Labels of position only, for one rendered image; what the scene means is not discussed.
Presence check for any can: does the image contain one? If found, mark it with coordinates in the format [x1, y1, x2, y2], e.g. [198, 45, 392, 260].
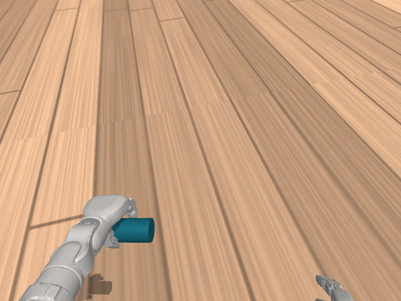
[112, 218, 155, 243]

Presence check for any right robot hand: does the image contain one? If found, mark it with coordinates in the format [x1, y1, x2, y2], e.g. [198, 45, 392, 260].
[315, 275, 353, 301]

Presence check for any left robot hand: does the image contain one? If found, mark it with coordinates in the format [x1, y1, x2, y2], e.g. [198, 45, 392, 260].
[83, 195, 138, 248]

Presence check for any left robot arm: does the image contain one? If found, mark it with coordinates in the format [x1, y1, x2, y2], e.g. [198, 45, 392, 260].
[19, 214, 110, 301]

